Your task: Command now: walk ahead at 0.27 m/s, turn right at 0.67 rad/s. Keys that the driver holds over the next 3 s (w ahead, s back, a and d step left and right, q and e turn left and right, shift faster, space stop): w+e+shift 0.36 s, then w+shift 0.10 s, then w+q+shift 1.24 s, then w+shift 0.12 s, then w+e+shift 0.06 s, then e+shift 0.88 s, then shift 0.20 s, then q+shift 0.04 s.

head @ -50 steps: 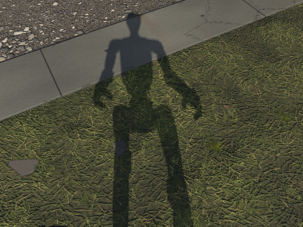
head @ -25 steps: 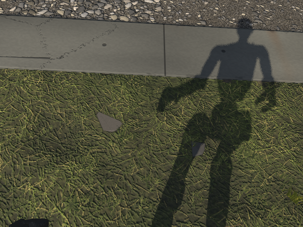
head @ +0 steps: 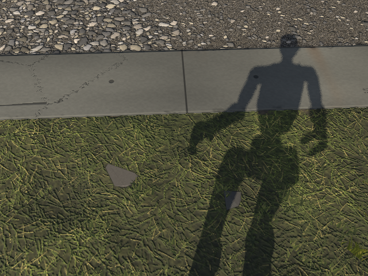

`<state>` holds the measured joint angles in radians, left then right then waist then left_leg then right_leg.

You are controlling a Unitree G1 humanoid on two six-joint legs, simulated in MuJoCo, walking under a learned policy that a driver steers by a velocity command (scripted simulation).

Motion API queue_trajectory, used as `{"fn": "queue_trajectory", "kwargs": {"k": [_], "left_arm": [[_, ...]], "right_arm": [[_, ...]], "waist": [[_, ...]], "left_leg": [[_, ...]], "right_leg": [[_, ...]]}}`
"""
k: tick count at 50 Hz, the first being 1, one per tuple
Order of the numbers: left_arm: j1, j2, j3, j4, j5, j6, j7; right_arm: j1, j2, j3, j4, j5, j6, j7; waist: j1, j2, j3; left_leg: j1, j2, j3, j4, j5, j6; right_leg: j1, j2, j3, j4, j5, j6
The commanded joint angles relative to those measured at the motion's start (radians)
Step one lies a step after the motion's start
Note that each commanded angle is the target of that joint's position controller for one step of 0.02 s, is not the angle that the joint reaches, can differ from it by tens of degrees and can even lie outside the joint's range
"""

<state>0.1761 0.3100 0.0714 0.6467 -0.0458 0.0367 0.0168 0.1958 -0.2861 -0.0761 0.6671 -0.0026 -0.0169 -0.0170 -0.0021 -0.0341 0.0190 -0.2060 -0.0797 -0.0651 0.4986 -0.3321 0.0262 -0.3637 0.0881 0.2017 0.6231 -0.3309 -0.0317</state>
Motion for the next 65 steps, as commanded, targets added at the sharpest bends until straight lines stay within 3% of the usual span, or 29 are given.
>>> {"fn": "queue_trajectory", "kwargs": {"k": [1,3,12,17,21,22,23,24,25,26,28,29,31,35,40,43,45,46,47,48,49,50,51,52,55,57,59,62,65], "left_arm": [[-0.134,0.099,0.023,-0.152,-0.005,-0.028,-0.003],[-0.101,0.126,0.033,-0.118,0.010,-0.042,-0.019],[-0.165,0.063,-0.004,-0.155,0.001,-0.066,-0.064],[-0.283,0.014,-0.038,-0.189,-0.006,-0.082,-0.105],[-0.122,0.088,-0.002,-0.176,-0.002,-0.081,-0.100],[0.100,0.160,0.039,-0.123,-0.007,-0.071,-0.088],[0.310,0.235,0.080,-0.054,-0.009,-0.052,-0.062],[0.278,0.339,0.081,-0.030,0.007,-0.065,-0.049],[0.371,0.224,0.057,-0.043,0.019,-0.077,-0.050],[0.331,0.176,0.038,-0.010,0.039,-0.098,-0.058],[0.186,0.117,0.019,0.012,0.049,-0.128,-0.058],[0.132,0.063,0.005,0.010,0.072,-0.138,-0.059],[0.099,0.006,-0.003,0.028,0.061,-0.155,-0.061],[0.094,0.018,0.002,0.057,0.063,-0.180,-0.049],[0.171,0.064,0.000,0.091,0.065,-0.186,0.000],[0.192,0.145,0.012,0.098,0.072,-0.152,0.042],[0.127,0.209,0.034,0.074,0.065,-0.120,0.069],[0.020,0.220,0.040,0.039,0.067,-0.116,0.065],[-0.128,0.177,0.030,0.012,0.035,-0.127,0.038],[-0.134,-0.078,-0.038,-0.052,0.049,-0.170,-0.006],[0.056,-0.121,-0.071,-0.109,0.009,-0.205,-0.028],[0.004,-0.013,-0.064,-0.134,0.004,-0.232,-0.046],[-0.025,0.018,-0.052,-0.149,0.010,-0.238,-0.054],[-0.002,0.015,-0.052,-0.135,0.031,-0.225,-0.049],[0.008,0.072,-0.034,-0.112,0.054,-0.179,-0.012],[-0.126,0.038,-0.049,-0.161,0.079,-0.172,0.003],[-0.229,-0.020,-0.061,-0.201,0.063,-0.168,0.001],[-0.226,0.030,-0.027,-0.201,0.007,-0.167,-0.001],[-0.052,0.104,0.026,-0.157,-0.013,-0.181,-0.002]], "right_arm": [[0.131,-0.199,-0.064,-0.023,-0.013,-0.038,0.010],[0.077,-0.137,-0.043,-0.045,0.006,-0.060,-0.010],[0.197,-0.144,-0.020,0.025,-0.022,-0.083,0.002],[0.241,-0.168,-0.019,0.081,-0.009,-0.070,0.006],[0.251,-0.261,-0.032,0.111,-0.002,-0.059,0.004],[0.231,-0.277,-0.032,0.112,0.004,-0.062,0.004],[0.216,-0.254,-0.020,0.092,0.006,-0.078,-0.002],[0.382,-0.036,0.045,0.043,-0.008,-0.101,0.019],[0.268,-0.147,0.031,0.055,0.043,-0.138,0.020],[0.091,-0.182,0.013,0.002,0.097,-0.140,0.008],[0.064,-0.115,0.029,-0.001,0.072,-0.133,-0.005],[0.142,-0.105,0.024,0.029,0.069,-0.107,0.003],[0.205,-0.072,0.019,0.072,0.069,-0.056,0.016],[0.099,-0.040,0.024,0.050,0.056,-0.026,0.024],[-0.049,-0.026,0.031,0.007,0.044,-0.069,0.063],[-0.043,-0.067,0.011,-0.019,0.057,-0.077,0.090],[0.141,-0.135,-0.024,0.005,0.066,-0.044,0.088],[0.417,-0.211,-0.061,0.075,0.062,-0.019,0.074],[0.667,-0.220,-0.066,0.150,0.054,0.000,0.051],[0.611,-0.142,-0.031,0.187,0.007,-0.006,0.056],[0.401,-0.113,-0.005,0.097,-0.016,-0.040,0.057],[0.363,-0.067,-0.006,0.038,-0.007,-0.047,0.057],[0.285,-0.085,-0.009,0.017,0.001,-0.061,0.057],[0.185,-0.103,-0.011,-0.016,0.003,-0.077,0.055],[0.082,-0.099,-0.008,-0.049,0.007,-0.086,0.031],[0.105,-0.091,-0.008,-0.032,0.032,-0.083,0.006],[0.130,-0.116,-0.019,-0.008,0.048,-0.069,-0.008],[0.188,-0.114,-0.025,0.020,0.060,-0.054,-0.011],[0.165,-0.087,-0.024,0.011,0.044,-0.043,-0.005]], "waist": [[-0.082,0.258,-0.001],[-0.051,0.121,0.024],[-0.104,0.120,0.134],[-0.123,0.092,0.210],[0.050,0.215,0.023],[0.183,0.219,-0.102],[0.282,0.152,-0.173],[0.077,-0.216,-0.330],[0.193,-0.071,-0.556],[0.202,-0.024,-0.312],[0.088,0.062,-0.073],[0.024,0.016,-0.037],[-0.019,-0.038,0.005],[-0.019,-0.032,0.123],[0.025,0.026,0.137],[-0.016,-0.045,0.056],[-0.145,-0.124,-0.041],[-0.283,-0.112,-0.127],[-0.415,0.063,-0.135],[-0.257,0.452,-0.022],[-0.066,0.429,-0.171],[-0.097,0.190,-0.183],[-0.013,-0.045,-0.062],[0.055,-0.125,0.003],[0.088,-0.100,0.079],[0.026,-0.039,0.103],[-0.039,0.045,0.073],[-0.073,0.126,0.001],[0.042,0.170,-0.094]], "left_leg": [[0.329,0.470,-0.550,-0.333,-0.338,0.205],[0.332,0.422,-0.401,-0.324,-0.247,0.154],[0.256,0.341,0.051,-0.374,0.092,0.097],[0.284,0.353,0.224,-0.402,0.259,0.066],[0.276,0.385,0.301,-0.081,1.349,0.070],[0.178,0.388,0.300,0.139,1.419,0.063],[-0.090,0.338,0.273,0.438,1.118,0.031],[-0.502,0.147,0.170,0.909,-0.168,-0.018],[-0.494,0.114,-0.070,0.997,-0.149,0.019],[-0.587,0.139,-0.059,1.021,-0.069,0.032],[-0.535,0.220,-0.065,0.907,0.052,0.044],[-0.456,0.256,-0.089,0.879,0.123,0.047],[-0.422,0.277,-0.086,0.845,0.172,0.037],[-0.494,0.228,-0.057,0.687,0.360,0.015],[-0.468,0.128,0.119,0.333,0.586,0.039],[-0.353,0.022,0.256,0.217,0.532,0.077],[-0.145,-0.023,0.279,0.249,0.394,0.106],[0.129,-0.002,0.199,0.271,0.338,0.159],[0.369,0.089,0.074,0.100,0.490,0.235],[0.478,0.058,-0.075,0.175,0.459,0.281],[0.519,0.215,-0.572,0.031,-0.021,0.439],[0.457,0.281,-0.753,-0.199,-0.339,0.435],[0.257,0.294,-0.776,-0.306,-0.429,0.380],[0.076,0.274,-0.756,-0.316,-0.391,0.373],[-0.218,0.140,-0.532,-0.320,-0.146,0.343],[-0.339,0.065,-0.368,-0.303,0.027,0.313],[-0.399,0.007,-0.291,-0.265,0.024,0.249],[-0.226,0.031,-0.369,-0.169,-0.074,0.201],[-0.069,0.049,-0.382,0.086,0.123,0.131]], "right_leg": [[-0.537,-0.055,-0.032,0.301,-0.203,-0.013],[-0.583,-0.129,-0.046,0.430,-0.053,0.011],[-0.663,-0.215,-0.141,0.544,0.248,0.075],[-0.576,-0.216,-0.269,0.306,0.272,0.001],[-0.075,-0.021,-0.399,0.215,0.087,-0.118],[0.249,0.019,-0.380,0.144,0.115,-0.166],[0.621,-0.026,-0.235,0.076,0.141,-0.189],[0.968,-0.356,0.386,-0.050,-0.204,-0.333],[0.947,-0.431,0.677,-0.281,-0.493,-0.327],[0.777,-0.424,0.564,-0.357,-0.397,-0.258],[0.395,-0.384,0.295,-0.369,-0.164,-0.216],[0.268,-0.341,0.162,-0.376,-0.092,-0.190],[0.166,-0.296,-0.013,-0.418,0.036,-0.147],[0.066,-0.202,-0.298,-0.497,0.359,-0.033],[0.232,-0.193,-0.435,-0.524,0.750,0.063],[0.417,-0.231,-0.458,-0.343,1.325,0.112],[0.446,-0.283,-0.446,-0.079,1.666,0.105],[0.324,-0.292,-0.413,0.204,1.687,0.088],[0.123,-0.157,-0.432,0.741,1.012,0.084],[-0.329,0.066,-0.297,1.193,-0.253,0.083],[-0.558,0.038,-0.058,1.290,-0.305,0.043],[-0.558,0.002,-0.014,1.156,-0.189,-0.025],[-0.511,-0.044,-0.030,0.965,-0.080,-0.063],[-0.433,-0.086,-0.018,0.840,-0.019,-0.048],[-0.269,-0.150,-0.033,0.586,0.035,0.044],[-0.154,-0.144,-0.097,0.321,0.185,0.090],[0.013,-0.091,-0.150,0.080,0.342,0.121],[0.084,-0.055,-0.100,-0.079,0.380,0.155],[0.232,-0.072,-0.097,-0.118,0.239,0.104]]}}
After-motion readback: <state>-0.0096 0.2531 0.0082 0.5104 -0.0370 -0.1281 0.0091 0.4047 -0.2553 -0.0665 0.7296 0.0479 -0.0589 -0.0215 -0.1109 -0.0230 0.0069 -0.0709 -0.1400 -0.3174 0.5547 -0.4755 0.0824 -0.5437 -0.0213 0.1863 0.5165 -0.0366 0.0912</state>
